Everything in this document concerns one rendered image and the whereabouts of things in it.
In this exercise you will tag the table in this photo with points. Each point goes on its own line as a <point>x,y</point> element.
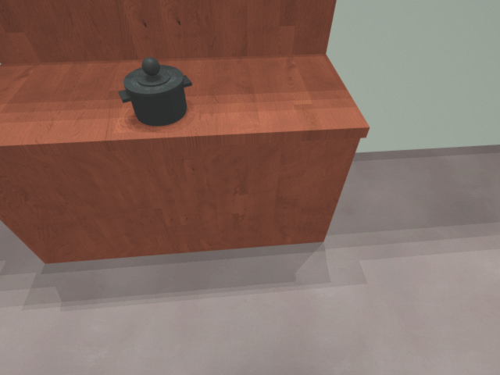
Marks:
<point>259,159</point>

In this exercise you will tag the pot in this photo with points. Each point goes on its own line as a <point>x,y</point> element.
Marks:
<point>159,110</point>

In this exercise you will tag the knob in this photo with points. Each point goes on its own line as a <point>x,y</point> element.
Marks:
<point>150,66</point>

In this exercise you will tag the lid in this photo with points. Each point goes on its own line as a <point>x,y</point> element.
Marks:
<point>168,79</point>

